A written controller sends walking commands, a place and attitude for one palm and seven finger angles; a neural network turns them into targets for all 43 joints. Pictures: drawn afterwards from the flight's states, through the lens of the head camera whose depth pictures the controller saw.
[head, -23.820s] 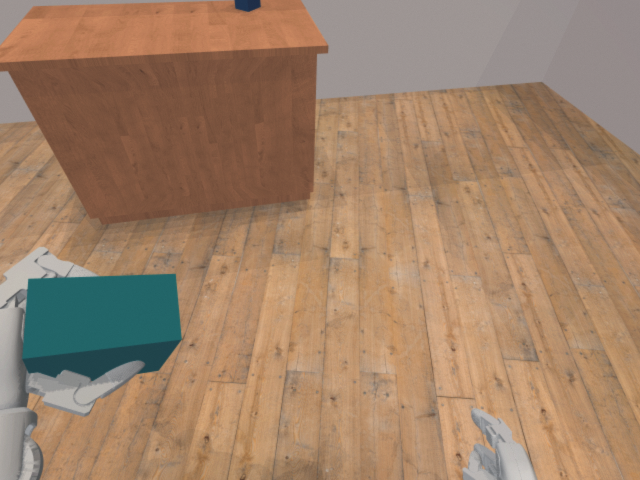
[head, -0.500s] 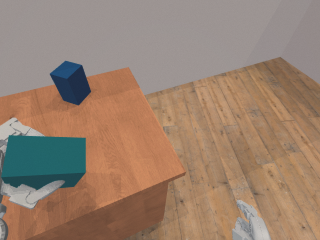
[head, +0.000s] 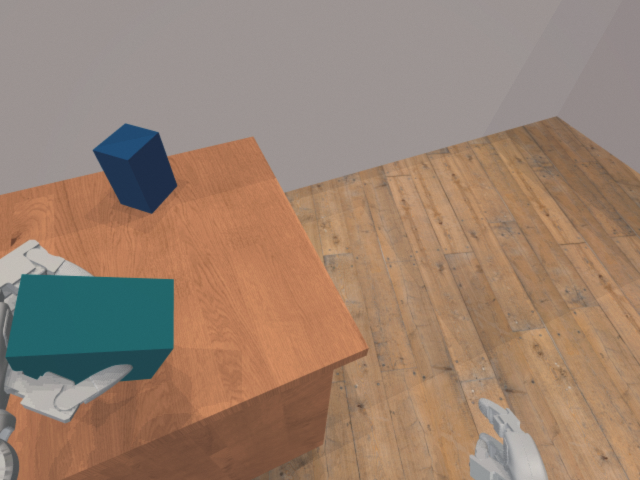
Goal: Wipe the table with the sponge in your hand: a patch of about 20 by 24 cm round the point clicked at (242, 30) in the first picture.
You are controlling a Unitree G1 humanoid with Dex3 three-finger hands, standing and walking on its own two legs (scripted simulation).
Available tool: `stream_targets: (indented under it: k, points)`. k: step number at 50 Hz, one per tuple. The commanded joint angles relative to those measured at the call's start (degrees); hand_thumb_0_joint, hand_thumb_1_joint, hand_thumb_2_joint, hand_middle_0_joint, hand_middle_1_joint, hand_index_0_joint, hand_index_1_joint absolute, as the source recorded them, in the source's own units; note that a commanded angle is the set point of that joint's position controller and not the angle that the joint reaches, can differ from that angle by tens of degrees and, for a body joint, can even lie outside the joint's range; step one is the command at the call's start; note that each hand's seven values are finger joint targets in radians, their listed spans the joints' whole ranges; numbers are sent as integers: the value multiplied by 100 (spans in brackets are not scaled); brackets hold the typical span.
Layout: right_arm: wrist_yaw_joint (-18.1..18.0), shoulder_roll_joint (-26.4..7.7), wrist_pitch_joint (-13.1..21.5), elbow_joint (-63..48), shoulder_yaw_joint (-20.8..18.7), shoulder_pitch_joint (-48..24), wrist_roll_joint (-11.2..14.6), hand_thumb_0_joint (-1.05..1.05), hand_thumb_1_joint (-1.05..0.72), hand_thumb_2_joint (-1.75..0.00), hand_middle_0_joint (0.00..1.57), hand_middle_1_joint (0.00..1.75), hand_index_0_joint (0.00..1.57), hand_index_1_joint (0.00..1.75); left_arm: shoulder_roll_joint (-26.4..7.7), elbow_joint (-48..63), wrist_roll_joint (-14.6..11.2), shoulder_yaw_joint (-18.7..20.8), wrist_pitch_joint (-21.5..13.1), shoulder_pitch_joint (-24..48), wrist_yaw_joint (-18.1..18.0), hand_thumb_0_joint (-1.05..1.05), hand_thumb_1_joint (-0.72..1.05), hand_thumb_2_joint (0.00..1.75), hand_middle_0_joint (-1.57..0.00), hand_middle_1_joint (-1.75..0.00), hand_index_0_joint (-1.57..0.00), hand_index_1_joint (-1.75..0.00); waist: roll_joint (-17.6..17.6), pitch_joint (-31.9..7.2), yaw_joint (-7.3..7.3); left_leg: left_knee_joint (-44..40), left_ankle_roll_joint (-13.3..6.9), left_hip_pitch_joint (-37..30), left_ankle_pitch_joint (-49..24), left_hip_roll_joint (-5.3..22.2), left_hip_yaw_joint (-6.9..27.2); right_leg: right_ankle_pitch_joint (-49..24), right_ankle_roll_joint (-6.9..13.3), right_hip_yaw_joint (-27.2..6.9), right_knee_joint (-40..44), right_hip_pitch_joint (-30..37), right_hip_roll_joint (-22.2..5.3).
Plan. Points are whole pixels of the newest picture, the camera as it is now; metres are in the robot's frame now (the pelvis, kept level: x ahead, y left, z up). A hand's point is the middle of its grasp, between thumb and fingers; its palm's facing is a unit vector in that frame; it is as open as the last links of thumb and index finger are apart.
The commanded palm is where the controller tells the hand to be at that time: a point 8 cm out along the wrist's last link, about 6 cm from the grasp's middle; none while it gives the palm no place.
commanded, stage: shuffle to correct the standing spot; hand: left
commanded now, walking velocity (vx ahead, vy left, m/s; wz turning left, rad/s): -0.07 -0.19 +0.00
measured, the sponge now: (118, 334) +0.23 +0.21 +0.13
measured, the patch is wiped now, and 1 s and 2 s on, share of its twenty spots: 0.00 0.00 0.00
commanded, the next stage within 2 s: come to a stop and stand still in 1.18 s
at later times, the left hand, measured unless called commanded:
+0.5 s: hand (52, 341) +0.21 +0.25 +0.16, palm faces +0.32 -0.86 -0.39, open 10.2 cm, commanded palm +0.15 +0.29 +0.18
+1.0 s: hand (62, 335) +0.21 +0.24 +0.16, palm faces +0.31 -0.86 -0.40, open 10.2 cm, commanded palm +0.16 +0.29 +0.18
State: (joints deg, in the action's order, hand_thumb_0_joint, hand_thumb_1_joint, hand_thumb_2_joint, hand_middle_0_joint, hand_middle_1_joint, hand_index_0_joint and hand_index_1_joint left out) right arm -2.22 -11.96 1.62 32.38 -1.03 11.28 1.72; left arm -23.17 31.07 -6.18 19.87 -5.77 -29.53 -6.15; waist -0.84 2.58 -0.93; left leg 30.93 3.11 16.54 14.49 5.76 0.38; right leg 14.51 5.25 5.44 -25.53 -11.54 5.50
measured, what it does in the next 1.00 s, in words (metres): stands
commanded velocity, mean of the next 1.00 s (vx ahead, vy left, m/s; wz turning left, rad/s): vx -0.05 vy -0.19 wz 0.00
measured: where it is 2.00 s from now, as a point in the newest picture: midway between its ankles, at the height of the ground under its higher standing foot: outside the picture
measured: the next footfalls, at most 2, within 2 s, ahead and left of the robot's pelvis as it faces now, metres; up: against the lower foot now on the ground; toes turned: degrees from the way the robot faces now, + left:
none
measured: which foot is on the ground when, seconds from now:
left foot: down 0.00-1.00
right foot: down 0.00-1.00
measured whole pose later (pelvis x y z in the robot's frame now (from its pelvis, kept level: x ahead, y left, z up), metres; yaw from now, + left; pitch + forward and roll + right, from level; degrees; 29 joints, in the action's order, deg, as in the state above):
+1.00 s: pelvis +0.00 +0.00 +0.00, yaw +0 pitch +0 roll -2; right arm -2.3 -11.5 1.7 32.7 -0.6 11.6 1.6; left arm -22.9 30.7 -6.1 19.5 -5.3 -29.6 -6.6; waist -1.2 2.2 -0.8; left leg 30.5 2.9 16.9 14.0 5.4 0.5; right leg 14.0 4.9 5.6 -25.0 -11.7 5.2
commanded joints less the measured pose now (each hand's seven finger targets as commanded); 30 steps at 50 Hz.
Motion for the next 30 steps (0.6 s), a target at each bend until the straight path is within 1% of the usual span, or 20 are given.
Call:
stream_targets:
  k: [1, 2, 4, 5, 6, 8, 9, 11, 12, 13, 14, 16, 18, 19, 23, 24, 25, 27, 29, 30]
  points:
    - [-84, -619, 328, -898, -203, -511, -3, 0, -90, -90, 20, 30, 20, 30, -1033, 1435, -8, 808, -414, 314, -159, 0, 10, 130, -120, -160, -120, -160, -344, -883, 32, -277, -526, -514, -1109, 416, 426, -1470, -350, -955, 505, 77, -1142]
    - [-77, -625, 328, -900, -199, -498, -3, 0, -90, -90, 20, 30, 20, 30, -1028, 1430, -10, 800, -415, 342, -158, 0, 10, 130, -120, -160, -120, -160, -324, -873, 38, -324, -523, -418, -1095, 444, 462, -1377, -387, -915, 507, 157, -1115]
    - [-90, -610, 330, -877, -187, -528, 20, 0, -90, -90, 20, 30, 20, 30, -1061, 1425, -10, 813, -412, 316, -171, 0, 10, 130, -120, -160, -120, -160, -462, -845, 29, -438, -531, -440, -1049, 469, 493, -1282, -355, -913, 523, 168, -1083]
    - [-87, -617, 337, -896, -185, -499, 3, 0, -90, -90, 20, 30, 20, 30, -991, 1435, -5, 773, -420, 340, -167, 0, 10, 130, -120, -160, -120, -160, -510, -838, 35, -492, -533, -377, -1008, 500, 524, -1185, -352, -861, 502, 205, -1048]
    - [-89, -625, 337, -898, -187, -492, -11, 0, -90, -90, 20, 30, 20, 30, -1029, 1339, 8, 823, -414, 314, -168, 0, 10, 130, -120, -160, -120, -160, -464, -812, 43, -521, -543, -317, -997, 527, 550, -1157, -393, -839, 525, 235, -1023]
    - [-71, -636, 336, -892, -202, -452, -2, 0, -90, -90, 20, 30, 20, 30, -957, 1258, 12, 784, -399, 271, -155, 0, 10, 130, -120, -160, -120, -160, -409, -887, 46, -480, -523, -330, -994, 511, 526, -1205, -376, -853, 535, 291, -1041]
    - [-80, -620, 345, -888, -197, -475, 17, 0, -90, -90, 20, 30, 20, 30, -957, 1267, -4, 761, -390, 196, -152, 0, 10, 130, -120, -160, -120, -160, -491, -921, 26, -528, -525, -429, -1019, 512, 530, -1229, -342, -846, 528, 263, -1038]
    - [-72, -650, 345, -912, -196, -440, 3, 0, -90, -90, 20, 30, 20, 30, -919, 1223, 8, 734, -391, 244, -138, 0, 10, 130, -120, -160, -120, -160, -420, -872, 37, -577, -514, -314, -852, 529, 561, -1065, -340, -801, 524, 262, -1012]
    - [-70, -639, 345, -912, -193, -452, -3, 0, -90, -90, 20, 30, 20, 30, -958, 1173, 10, 785, -386, 213, -140, 0, 10, 130, -120, -160, -120, -160, -384, -885, 40, -579, -519, -318, -811, 545, 537, -1047, -362, -804, 554, 257, -1028]
    - [-67, -637, 342, -919, -192, -444, 2, 0, -90, -90, 20, 30, 20, 30, -903, 1183, 15, 728, -376, 228, -133, 0, 10, 130, -120, -160, -120, -160, -321, -889, 38, -544, -512, -323, -790, 511, 528, -1072, -354, -829, 566, 260, -1038]
    - [-75, -619, 349, -905, -172, -469, 18, 0, -90, -90, 20, 30, 20, 30, -930, 1165, -9, 725, -362, 180, -139, 0, 10, 130, -120, -160, -120, -160, -353, -878, 20, -611, -515, -355, -679, 502, 542, -990, -334, -830, 583, 218, -1035]
    - [-77, -632, 341, -915, -175, -450, 3, 0, -90, -90, 20, 30, 20, 30, -905, 1120, 10, 712, -349, 264, -139, 0, 10, 130, -120, -160, -120, -160, -140, -805, 29, -542, -508, -273, -381, 455, 484, -840, -353, -868, 654, 146, -1064]
    - [-74, -621, 345, -900, -184, -444, 5, 0, -90, -90, 20, 30, 20, 30, -928, 1129, 8, 737, -345, 325, -153, 0, 10, 130, -120, -160, -120, -160, -23, -852, 20, -382, -489, -357, -473, 385, 408, -980, -306, -947, 685, 93, -1154]
    - [-82, -612, 351, -878, -171, -470, 32, 0, -90, -90, 20, 30, 20, 30, -917, 1256, -10, 656, -346, 394, -165, 0, 10, 130, -120, -160, -120, -160, -174, -876, -13, -405, -482, -466, -416, 340, 425, -956, -233, -1005, 683, 10, -1169]
    - [-80, -608, 359, -881, -176, -488, -1, 0, -90, -90, 20, 30, 20, 30, -934, 1274, 14, 693, -360, 474, -184, 0, 10, 130, -120, -160, -120, -160, -202, -812, 20, -407, -502, -405, -554, 399, 454, -975, -290, -971, 660, 9, -1149]
    - [-89, -592, 360, -863, -157, -525, 22, 0, -90, -90, 20, 30, 20, 30, -956, 1351, -1, 669, -361, 497, -199, 0, 10, 130, -120, -160, -120, -160, -385, -813, -3, -494, -506, -444, -474, 388, 491, -893, -264, -990, 655, -17, -1140]
    - [-93, -587, 356, -867, -152, -508, 0, 0, -90, -90, 20, 30, 20, 30, -965, 1299, 10, 721, -375, 460, -209, 0, 10, 130, -120, -160, -120, -160, -359, -811, 18, -542, -527, -377, -388, 429, 503, -787, -307, -930, 660, 32, -1101]
    - [-74, -603, 353, -875, -167, -501, 0, 0, -90, -90, 20, 30, 20, 30, -925, 1237, 27, 698, -371, 477, -200, 0, 10, 130, -120, -160, -120, -160, -350, -697, 15, -557, -511, -246, -242, 418, 513, -692, -309, -930, 684, 17, -1087]
    - [-75, -593, 355, -854, -157, -523, 25, 0, -90, -90, 20, 30, 20, 30, -936, 1272, 20, 687, -382, 466, -208, 0, 10, 130, -120, -160, -120, -160, -451, -696, -7, -639, -513, -273, -118, 409, 549, -627, -262, -924, 679, -3, -1073]
    - [-77, -601, 353, -874, -150, -506, 4, 0, -90, -90, 20, 30, 20, 30, -894, 1238, 27, 681, -392, 416, -206, 0, 10, 130, -120, -160, -120, -160, -472, -682, 8, -703, -528, -221, -54, 438, 570, -559, -290, -879, 670, 24, -1034]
